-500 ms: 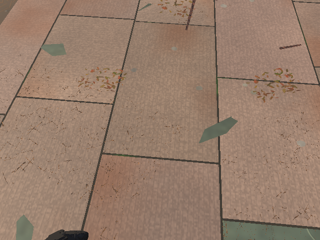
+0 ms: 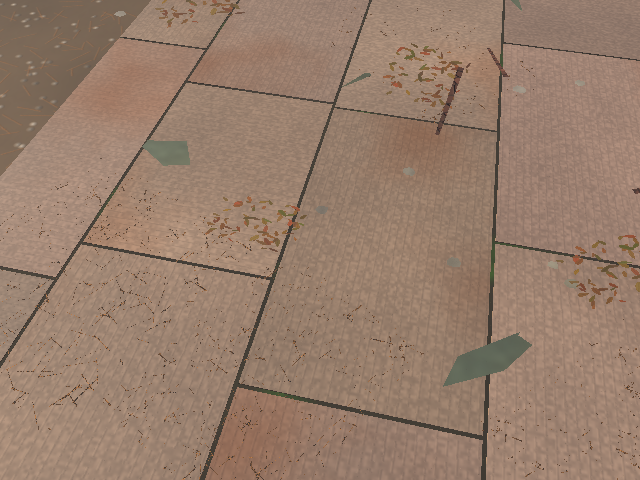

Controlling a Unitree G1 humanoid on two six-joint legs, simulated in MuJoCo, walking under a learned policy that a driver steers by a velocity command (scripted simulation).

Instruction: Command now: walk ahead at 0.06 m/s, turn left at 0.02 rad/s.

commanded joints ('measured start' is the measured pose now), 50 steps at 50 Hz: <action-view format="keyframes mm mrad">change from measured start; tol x16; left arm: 1 150 59 9 27 -5 22 15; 33 -45 181 96 -153 3 73 5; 50 153 163 82 -43 11 -42 8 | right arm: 1 26 -107 -16 -8 16 -8 -1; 50 -77 -142 -82 -114 -13 4 61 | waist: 1 18 110 3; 25 26 110 -73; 28 7 -375 34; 31 -32 -77 57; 50 20 -54 88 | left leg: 1 70 189 -193 -123 261 97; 24 5 290 -24 -90 238 162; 26 -53 255 57 47 87 91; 28 -385 -18 160 406 -454 -54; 30 -318 20 -19 604 -337 -35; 36 -395 42 -17 519 -56 -37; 50 -582 30 -87 478 18 -13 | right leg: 1 -19 -88 92 -103 -12 1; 13 -97 -96 136 17 147 -11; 20 -254 -77 73 599 -352 -13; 26 -7 -31 9 89 -27 -15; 28 -37 -421 651 -254 155 -149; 34 28 -220 455 -293 -223 -160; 50 247 -314 264 -391 -60 -162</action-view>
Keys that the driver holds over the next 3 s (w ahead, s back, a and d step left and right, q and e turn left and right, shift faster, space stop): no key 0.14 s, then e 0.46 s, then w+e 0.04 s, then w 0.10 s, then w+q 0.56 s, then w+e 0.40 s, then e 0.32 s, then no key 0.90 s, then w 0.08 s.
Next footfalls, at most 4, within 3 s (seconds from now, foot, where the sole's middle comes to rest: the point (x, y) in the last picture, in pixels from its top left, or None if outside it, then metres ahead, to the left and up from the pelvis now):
1.26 left None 0.35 0.05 -0.78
1.82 right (374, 419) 0.65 -0.08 -0.78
2.34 left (303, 371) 0.76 0.08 -0.78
2.64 right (383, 432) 0.62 -0.10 -0.78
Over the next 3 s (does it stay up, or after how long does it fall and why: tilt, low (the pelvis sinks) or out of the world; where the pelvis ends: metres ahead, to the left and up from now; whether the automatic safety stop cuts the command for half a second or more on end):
stays up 0.66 0.01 0.01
